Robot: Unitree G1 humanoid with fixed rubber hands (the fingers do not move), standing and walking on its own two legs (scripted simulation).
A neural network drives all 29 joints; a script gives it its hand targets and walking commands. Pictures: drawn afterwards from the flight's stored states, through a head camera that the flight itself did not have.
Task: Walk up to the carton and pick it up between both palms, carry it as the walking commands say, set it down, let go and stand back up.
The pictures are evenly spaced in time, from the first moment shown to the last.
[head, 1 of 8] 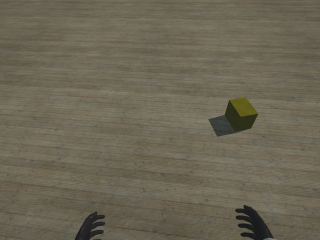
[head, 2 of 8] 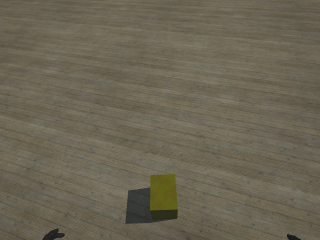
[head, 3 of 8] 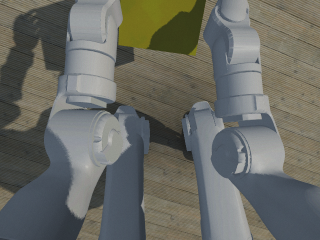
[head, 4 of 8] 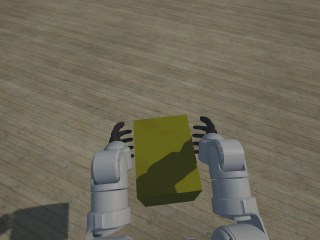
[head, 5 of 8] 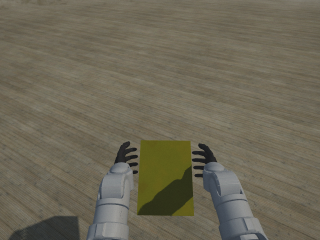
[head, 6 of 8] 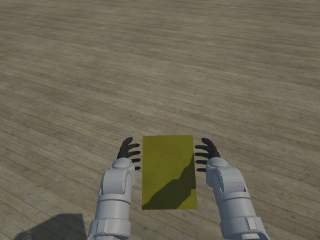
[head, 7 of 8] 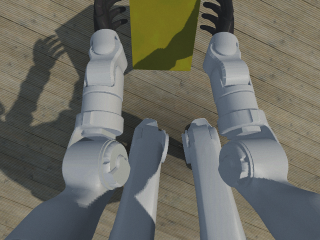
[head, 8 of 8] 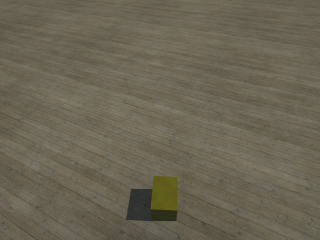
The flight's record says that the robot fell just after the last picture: no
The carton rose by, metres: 0.67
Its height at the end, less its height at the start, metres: +0.00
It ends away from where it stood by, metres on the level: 1.28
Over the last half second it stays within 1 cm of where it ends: yes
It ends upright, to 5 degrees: yes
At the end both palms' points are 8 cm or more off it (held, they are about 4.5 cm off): yes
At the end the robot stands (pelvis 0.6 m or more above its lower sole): yes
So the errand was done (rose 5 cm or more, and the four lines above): yes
